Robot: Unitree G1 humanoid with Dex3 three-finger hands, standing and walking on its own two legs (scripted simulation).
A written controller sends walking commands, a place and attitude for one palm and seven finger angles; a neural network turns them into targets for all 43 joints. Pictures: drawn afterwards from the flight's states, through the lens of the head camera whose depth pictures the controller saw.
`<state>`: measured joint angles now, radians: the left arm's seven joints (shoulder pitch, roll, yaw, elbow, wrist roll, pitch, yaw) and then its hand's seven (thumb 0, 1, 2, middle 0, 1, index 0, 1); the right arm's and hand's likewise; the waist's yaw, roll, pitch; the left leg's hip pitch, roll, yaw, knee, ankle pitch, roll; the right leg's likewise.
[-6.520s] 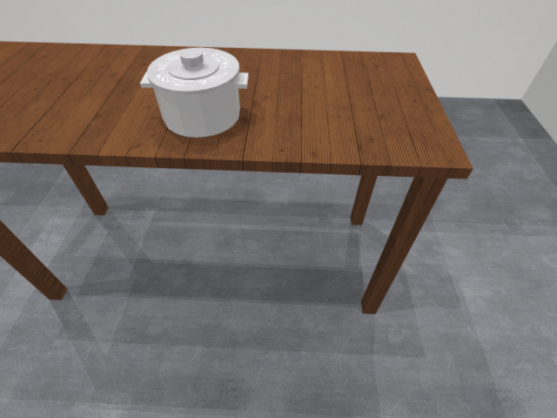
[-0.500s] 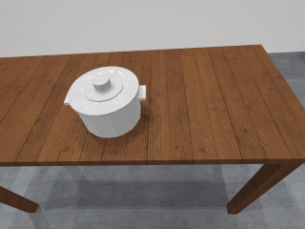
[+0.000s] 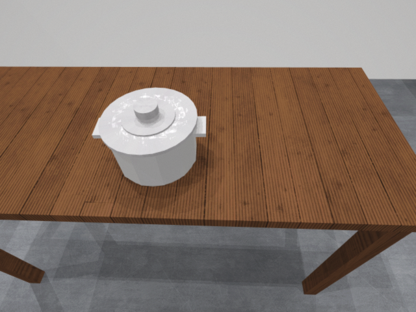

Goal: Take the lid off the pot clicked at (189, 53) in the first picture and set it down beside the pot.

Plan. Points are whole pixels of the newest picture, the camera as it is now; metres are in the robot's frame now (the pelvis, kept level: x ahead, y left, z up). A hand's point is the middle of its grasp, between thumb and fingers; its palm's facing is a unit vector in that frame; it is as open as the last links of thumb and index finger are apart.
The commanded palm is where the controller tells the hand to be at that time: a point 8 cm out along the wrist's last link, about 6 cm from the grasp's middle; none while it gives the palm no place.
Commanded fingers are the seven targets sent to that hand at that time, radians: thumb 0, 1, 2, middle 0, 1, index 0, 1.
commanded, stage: look again from close up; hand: left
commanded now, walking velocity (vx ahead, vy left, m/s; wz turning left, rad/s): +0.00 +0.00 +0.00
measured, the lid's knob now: (146, 108) +0.45 +0.15 +0.15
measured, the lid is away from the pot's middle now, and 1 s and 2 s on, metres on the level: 0.00 0.00 0.00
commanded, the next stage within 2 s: lift the closed hand beside the body in 0.62 s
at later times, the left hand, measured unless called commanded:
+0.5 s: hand out of the picture +0.00 +0.19 -0.17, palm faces +0.01 -0.98 -0.21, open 7.4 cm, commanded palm none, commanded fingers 0.00 0.90 0.90 -0.20 -0.30 -0.20 -0.30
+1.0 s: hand (105, 308) +0.14 +0.20 -0.05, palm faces +0.17 -0.95 -0.27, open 5.8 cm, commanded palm +0.08 +0.25 -0.01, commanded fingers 0.00 0.90 0.90 -0.86 -1.02 -0.86 -1.02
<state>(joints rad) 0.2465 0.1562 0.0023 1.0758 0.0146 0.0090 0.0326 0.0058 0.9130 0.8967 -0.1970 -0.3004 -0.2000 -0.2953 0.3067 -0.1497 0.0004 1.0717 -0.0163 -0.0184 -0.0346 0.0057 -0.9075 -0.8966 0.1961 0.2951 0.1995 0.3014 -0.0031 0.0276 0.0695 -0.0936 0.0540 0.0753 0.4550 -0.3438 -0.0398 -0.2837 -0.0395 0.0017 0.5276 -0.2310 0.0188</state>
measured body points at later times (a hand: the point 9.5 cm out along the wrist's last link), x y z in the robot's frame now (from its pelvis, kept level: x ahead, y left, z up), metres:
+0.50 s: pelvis +0.00 +0.01 +0.00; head +0.02 +0.01 +0.45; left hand +0.00 +0.24 -0.16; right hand -0.02 -0.19 -0.16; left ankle -0.06 +0.14 -0.74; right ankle +0.03 -0.13 -0.74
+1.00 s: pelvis -0.02 +0.02 +0.00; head -0.05 +0.00 +0.45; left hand +0.12 +0.25 -0.03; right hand +0.16 -0.23 -0.08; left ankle -0.06 +0.14 -0.74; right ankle +0.03 -0.13 -0.74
